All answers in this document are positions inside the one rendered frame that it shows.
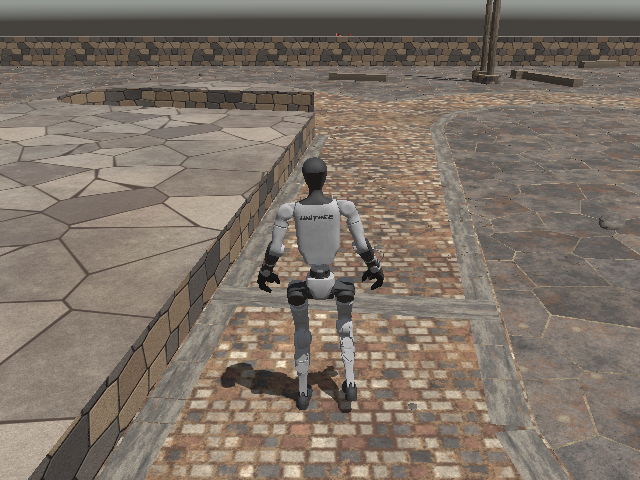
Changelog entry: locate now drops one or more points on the left robot thigh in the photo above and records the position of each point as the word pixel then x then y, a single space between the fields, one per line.
pixel 298 301

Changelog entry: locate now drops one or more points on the robot left upper arm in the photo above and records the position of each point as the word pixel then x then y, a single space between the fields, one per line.
pixel 285 212

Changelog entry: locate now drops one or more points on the robot left shin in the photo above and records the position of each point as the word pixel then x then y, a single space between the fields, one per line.
pixel 302 362

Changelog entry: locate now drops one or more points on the right robot hand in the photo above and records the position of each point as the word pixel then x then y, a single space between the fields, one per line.
pixel 378 275

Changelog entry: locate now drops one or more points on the left robot hand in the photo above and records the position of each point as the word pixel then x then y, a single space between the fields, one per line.
pixel 262 279

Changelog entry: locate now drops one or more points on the robot right upper arm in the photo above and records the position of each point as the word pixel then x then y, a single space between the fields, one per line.
pixel 348 209

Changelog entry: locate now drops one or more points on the robot right forearm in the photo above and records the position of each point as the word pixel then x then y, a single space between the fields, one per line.
pixel 370 259

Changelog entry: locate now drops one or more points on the robot left forearm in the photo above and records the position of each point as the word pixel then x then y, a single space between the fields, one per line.
pixel 268 263

